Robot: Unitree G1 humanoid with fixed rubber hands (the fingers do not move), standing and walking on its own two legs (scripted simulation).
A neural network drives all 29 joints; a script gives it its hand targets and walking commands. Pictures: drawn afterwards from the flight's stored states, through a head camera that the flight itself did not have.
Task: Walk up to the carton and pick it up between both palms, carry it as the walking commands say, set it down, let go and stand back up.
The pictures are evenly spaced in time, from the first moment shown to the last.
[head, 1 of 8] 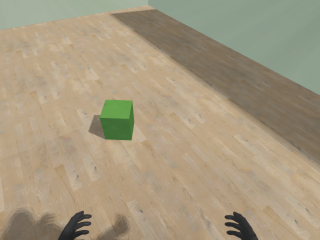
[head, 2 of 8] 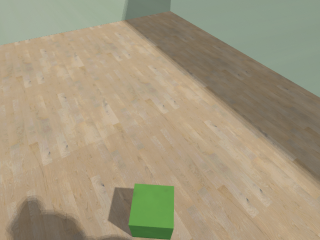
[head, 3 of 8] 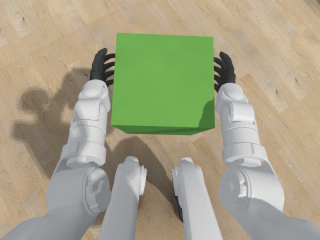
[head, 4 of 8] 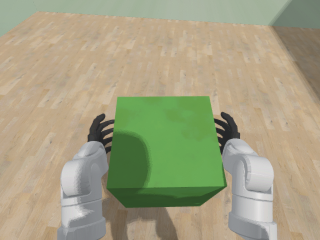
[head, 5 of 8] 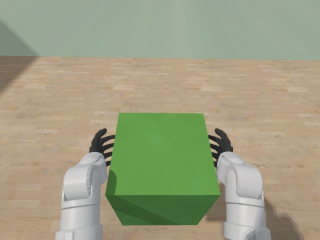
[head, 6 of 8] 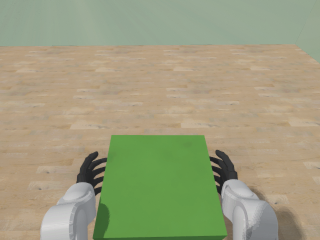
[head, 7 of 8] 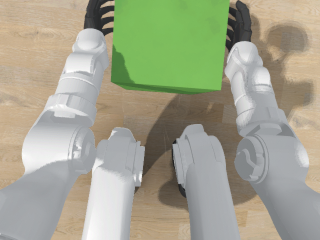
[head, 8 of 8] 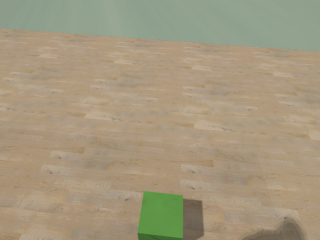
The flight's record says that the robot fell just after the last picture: no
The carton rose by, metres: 0.68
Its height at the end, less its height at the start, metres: +0.00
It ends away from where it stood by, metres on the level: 0.58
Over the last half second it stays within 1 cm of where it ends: yes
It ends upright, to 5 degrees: yes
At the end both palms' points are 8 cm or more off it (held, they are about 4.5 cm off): yes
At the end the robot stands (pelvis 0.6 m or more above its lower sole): yes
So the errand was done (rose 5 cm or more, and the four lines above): yes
